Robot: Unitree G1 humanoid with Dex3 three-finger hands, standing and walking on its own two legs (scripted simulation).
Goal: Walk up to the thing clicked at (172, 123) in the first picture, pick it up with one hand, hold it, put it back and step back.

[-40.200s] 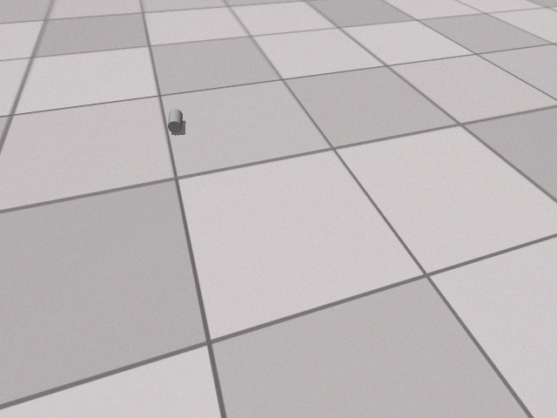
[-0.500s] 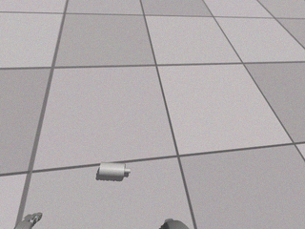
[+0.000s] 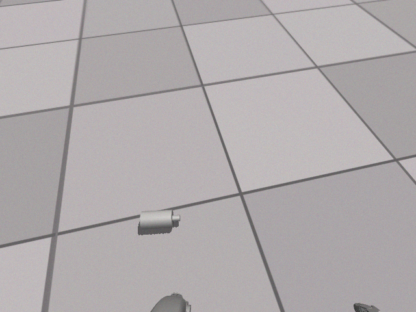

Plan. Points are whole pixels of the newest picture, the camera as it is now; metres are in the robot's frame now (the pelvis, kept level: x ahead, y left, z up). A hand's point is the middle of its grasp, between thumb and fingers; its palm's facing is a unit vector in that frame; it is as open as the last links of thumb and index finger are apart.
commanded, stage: step back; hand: left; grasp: from above
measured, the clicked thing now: (161, 219) +0.61 +0.24 -0.72
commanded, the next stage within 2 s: none
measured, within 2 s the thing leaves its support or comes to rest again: neither
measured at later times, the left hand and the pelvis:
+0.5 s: hand out of the picture -0.06 +0.27 -0.15, palm faces +0.06 -0.93 -0.36, open 7.4 cm; pelvis -0.14 -0.01 +0.01, yaw +3 degrees
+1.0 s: hand out of the picture -0.21 +0.23 -0.14, palm faces +0.08 -0.90 -0.43, open 7.4 cm; pelvis -0.31 -0.05 -0.01, yaw +6 degrees
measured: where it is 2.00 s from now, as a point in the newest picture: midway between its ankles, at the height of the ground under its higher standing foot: outside the picture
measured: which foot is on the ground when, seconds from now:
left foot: up 0.00-0.24, down 0.26-0.70, up 0.72-0.98, down 1.00-1.00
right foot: down 0.00-0.28, up 0.30-0.64, down 0.66-1.00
